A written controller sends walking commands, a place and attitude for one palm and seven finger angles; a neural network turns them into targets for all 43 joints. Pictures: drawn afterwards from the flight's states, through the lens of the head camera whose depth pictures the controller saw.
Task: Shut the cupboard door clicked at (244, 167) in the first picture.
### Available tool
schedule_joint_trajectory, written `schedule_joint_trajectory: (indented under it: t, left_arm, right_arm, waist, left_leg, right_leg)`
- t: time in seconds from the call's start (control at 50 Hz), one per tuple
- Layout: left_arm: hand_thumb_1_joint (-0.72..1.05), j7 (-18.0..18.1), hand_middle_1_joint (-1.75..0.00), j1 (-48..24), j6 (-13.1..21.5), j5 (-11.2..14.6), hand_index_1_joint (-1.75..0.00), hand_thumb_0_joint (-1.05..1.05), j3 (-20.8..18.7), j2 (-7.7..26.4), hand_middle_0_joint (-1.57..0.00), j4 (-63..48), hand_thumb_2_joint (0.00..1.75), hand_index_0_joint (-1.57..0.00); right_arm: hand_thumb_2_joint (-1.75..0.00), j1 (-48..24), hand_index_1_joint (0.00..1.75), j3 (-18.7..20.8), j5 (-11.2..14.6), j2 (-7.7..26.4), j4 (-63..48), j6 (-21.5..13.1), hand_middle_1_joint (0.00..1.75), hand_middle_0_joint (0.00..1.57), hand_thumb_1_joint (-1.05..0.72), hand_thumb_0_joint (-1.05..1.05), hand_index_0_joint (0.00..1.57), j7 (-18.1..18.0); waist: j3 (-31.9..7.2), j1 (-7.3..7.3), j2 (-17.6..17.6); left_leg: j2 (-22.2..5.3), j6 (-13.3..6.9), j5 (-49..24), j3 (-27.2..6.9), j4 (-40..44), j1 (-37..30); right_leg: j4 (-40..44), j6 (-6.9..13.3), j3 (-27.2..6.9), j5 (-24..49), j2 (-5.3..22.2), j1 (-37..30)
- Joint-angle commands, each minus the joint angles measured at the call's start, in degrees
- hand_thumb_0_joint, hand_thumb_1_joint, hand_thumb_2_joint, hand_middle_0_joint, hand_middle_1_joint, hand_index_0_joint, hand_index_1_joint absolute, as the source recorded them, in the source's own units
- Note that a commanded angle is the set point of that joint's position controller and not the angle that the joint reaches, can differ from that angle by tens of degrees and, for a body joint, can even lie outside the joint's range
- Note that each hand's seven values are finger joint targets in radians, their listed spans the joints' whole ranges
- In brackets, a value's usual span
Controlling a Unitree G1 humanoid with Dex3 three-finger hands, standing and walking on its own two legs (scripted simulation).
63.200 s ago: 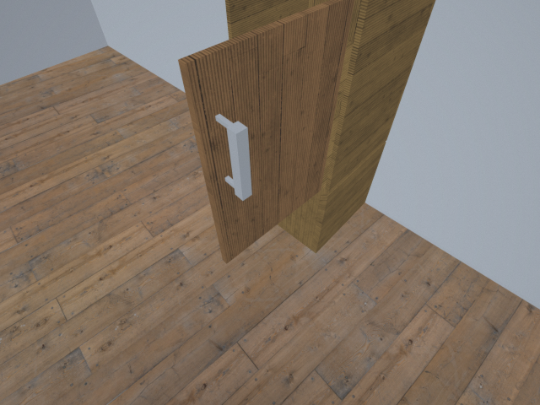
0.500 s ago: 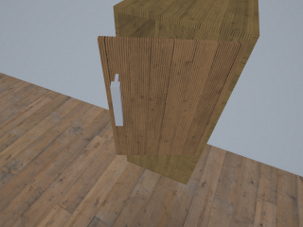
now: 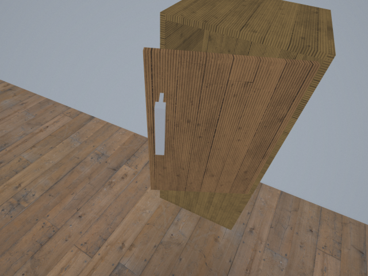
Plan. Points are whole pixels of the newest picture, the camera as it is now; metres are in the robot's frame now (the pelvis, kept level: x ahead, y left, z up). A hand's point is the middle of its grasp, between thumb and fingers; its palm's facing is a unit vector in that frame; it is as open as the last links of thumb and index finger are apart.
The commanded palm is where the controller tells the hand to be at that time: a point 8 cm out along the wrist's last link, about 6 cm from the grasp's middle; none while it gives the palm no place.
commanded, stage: come to a stop and stand still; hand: left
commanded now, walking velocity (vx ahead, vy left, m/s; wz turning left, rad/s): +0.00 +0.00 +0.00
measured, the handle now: (160, 125) +0.48 +0.11 +0.05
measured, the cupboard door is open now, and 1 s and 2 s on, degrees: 24 24 24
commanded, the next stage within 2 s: look again from close up in 0.06 s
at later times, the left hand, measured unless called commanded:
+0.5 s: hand out of the picture -0.03 +0.15 -0.18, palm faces +0.02 -0.99 -0.13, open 7.3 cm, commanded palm none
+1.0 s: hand out of the picture -0.04 +0.11 -0.18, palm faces +0.06 -0.99 -0.11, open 7.3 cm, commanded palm none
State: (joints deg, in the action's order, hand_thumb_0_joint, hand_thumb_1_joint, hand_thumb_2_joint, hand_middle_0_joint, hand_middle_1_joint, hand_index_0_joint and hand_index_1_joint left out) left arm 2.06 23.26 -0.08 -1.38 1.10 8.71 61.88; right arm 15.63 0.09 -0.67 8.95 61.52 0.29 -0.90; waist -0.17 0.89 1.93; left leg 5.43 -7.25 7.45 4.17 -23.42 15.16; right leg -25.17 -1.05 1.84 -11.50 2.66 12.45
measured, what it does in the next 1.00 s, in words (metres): stands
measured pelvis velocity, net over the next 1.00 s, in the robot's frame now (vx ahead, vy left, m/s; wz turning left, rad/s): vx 0.02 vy -0.03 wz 0.02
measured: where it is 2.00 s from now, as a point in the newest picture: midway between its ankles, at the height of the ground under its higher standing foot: outside the picture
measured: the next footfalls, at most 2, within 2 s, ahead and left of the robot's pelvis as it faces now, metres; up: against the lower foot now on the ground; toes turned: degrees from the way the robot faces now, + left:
none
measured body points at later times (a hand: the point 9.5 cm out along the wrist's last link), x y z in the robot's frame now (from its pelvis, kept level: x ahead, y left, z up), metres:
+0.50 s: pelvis +0.00 +0.00 +0.00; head +0.00 +0.03 +0.45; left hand -0.03 +0.21 -0.17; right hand +0.00 -0.22 -0.15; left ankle +0.06 +0.03 -0.74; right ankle +0.03 -0.16 -0.74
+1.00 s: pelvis +0.02 -0.03 +0.00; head +0.01 -0.01 +0.45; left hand -0.04 +0.17 -0.17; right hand +0.01 -0.24 -0.15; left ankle +0.06 +0.03 -0.74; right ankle +0.02 -0.16 -0.74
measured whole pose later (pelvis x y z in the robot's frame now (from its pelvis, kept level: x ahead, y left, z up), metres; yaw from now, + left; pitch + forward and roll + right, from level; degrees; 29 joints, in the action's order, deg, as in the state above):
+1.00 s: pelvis +0.02 -0.03 +0.00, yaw +1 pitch -1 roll -1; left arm 1.7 22.9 -0.2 -1.5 0.2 7.2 63.6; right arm 17.4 1.0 -1.1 5.8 65.2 0.6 -1.8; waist -0.2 0.2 2.5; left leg 4.5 -5.4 8.3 2.2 -23.2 14.6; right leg -26.0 0.2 2.5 -14.5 1.0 11.9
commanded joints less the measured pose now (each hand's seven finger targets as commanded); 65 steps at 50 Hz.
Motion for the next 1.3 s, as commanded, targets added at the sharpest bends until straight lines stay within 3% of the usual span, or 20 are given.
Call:
schedule_joint_trajectory:
  t: [0.0,0.64,0.76,0.86,0.98,1.06,1.12,1.18,1.2,1.24,1.28]
  left_arm:
    - [0.9,0.62,-0.3,4.37,0.88,-0.14,-0.3,0.0,-0.8,4.02,-0.2,-1.11,0.9,-0.2]
    - [0.9,0.74,-0.3,4.35,0.59,-0.02,-0.3,0.0,-1.21,2.27,-0.2,0.37,0.9,-0.2]
    - [0.9,0.62,-0.3,4.87,0.84,0.05,-0.3,0.0,-1.15,1.72,-0.2,0.77,0.9,-0.2]
    - [0.9,0.34,-0.3,5.69,0.41,-0.15,-0.3,0.0,-1.3,1.07,-0.2,1.12,0.9,-0.2]
    - [0.9,-0.42,-0.3,5.55,-0.28,-0.38,-0.3,0.0,-1.85,1.1,-0.2,0.18,0.9,-0.2]
    - [0.9,-1.0,-0.3,6.05,-0.47,-0.44,-0.3,0.0,-2.41,1.04,-0.2,-0.76,0.9,-0.2]
    - [0.9,-1.2,-0.3,6.48,-0.26,-0.42,-0.3,0.0,-2.74,1.76,-0.2,-1.6,0.9,-0.2]
    - [0.9,-0.81,-0.3,6.88,-0.08,-0.11,-0.3,0.0,-3.22,3.54,-0.2,-2.09,0.9,-0.2]
    - [0.9,-0.69,-0.3,7.03,-0.02,-0.12,-0.3,0.0,-3.45,4.02,-0.2,-2.4,0.9,-0.2]
    - [0.9,-0.64,-0.3,5.96,-0.02,-0.36,-0.3,0.0,-3.67,3.77,-0.2,-3.08,0.9,-0.2]
    - [0.9,-0.47,-0.3,5.52,-0.16,-0.7,-0.3,0.0,-3.93,4.28,-0.2,-3.51,0.9,-0.2]
  right_arm:
    - [-0.9,1.85,0.3,1.32,0.37,6.9,-2.0,-1.33,0.3,0.2,-0.9,0.0,0.2,-0.16]
    - [-0.9,4.14,0.3,1.68,0.33,4.8,0.96,-1.19,0.3,0.2,-0.9,0.0,0.2,-0.56]
    - [-0.9,4.41,0.3,1.62,0.19,4.29,1.32,-1.16,0.3,0.2,-0.9,0.0,0.2,-0.52]
    - [-0.9,4.02,0.3,2.11,-0.11,4.57,1.44,-0.86,0.3,0.2,-0.9,0.0,0.2,-0.83]
    - [-0.9,4.17,0.3,2.92,-0.35,5.2,0.99,-0.56,0.3,0.2,-0.9,0.0,0.2,-1.49]
    - [-0.9,3.61,0.3,3.47,-0.53,5.79,0.05,-0.62,0.3,0.2,-0.9,0.0,0.2,-1.8]
    - [-0.9,2.9,0.3,3.35,-0.56,4.75,-0.91,-0.77,0.3,0.2,-0.9,0.0,0.2,-1.85]
    - [-0.9,2.67,0.3,2.21,-0.55,1.39,-1.55,-1.02,0.3,0.2,-0.9,0.0,0.2,-1.73]
    - [-0.9,2.05,0.3,2.01,-0.55,0.89,-1.93,-1.18,0.3,0.2,-0.9,0.0,0.2,-1.7]
    - [-0.9,0.24,0.3,2.18,-0.5,1.09,-2.6,-1.3,0.3,0.2,-0.9,0.0,0.2,-1.86]
    - [-0.9,-0.61,0.3,2.13,-0.26,0.54,-2.85,-1.44,0.3,0.2,-0.9,0.0,0.2,-2.01]
  waist:
    - [4.55,-0.4,-2.27]
    - [5.36,-0.32,-2.97]
    - [5.13,-0.57,-1.32]
    - [5.92,-0.49,-3.65]
    - [6.78,-0.73,-3.89]
    - [5.96,-0.55,-3.88]
    - [5.73,-0.29,-0.72]
    - [5.12,-0.15,7.58]
    - [4.59,-0.04,8.39]
    - [4.87,0.24,4.46]
    - [4.35,0.37,2.35]
  left_leg:
    - [-12.47,4.1,19.17,-15.37,12.23,2.84]
    - [-12.58,5.39,19.72,-15.77,14.47,2.29]
    - [-12.49,4.78,21.48,-15.95,13.92,2.81]
    - [-13.7,3.41,27.49,-18.59,14.39,4.57]
    - [-15.57,1.63,27.25,-19.3,12.61,4.4]
    - [-15.7,1.29,25.64,-17.77,9.79,5.3]
    - [-12.97,2.21,21.2,-12.98,3.39,7.2]
    - [-6.73,4.27,13.14,-2.45,-10.52,10.45]
    - [-5.56,4.83,12.8,-0.25,-16.38,11.69]
    - [-6.7,5.1,18.05,-0.13,-24.65,14.12]
    - [-7.28,5.46,20.36,1.06,-25.04,14.63]
  right_leg:
    - [3.02,2.8,-3.86,-3.86,2.23,1.26]
    - [2.57,2.53,-3.46,-3.39,1.72,0.72]
    - [3.15,2.29,-3.07,-4.98,1.26,0.07]
    - [1.21,2.4,-1.67,-8.5,0.01,0.61]
    - [0.01,2.94,-1.43,-8.43,-1.0,2.93]
    - [0.72,3.32,-2.14,-8.47,-0.6,2.42]
    - [4.52,4.68,-6.18,-10.45,1.42,1.56]
    - [10.84,8.53,-14.27,-13.97,6.63,-0.77]
    - [11.84,10.29,-16.77,-9.66,9.17,-1.56]
    - [9.94,13.94,-15.4,5.13,10.72,-3.26]
    - [7.1,15.84,-13.23,17.61,10.76,-5.96]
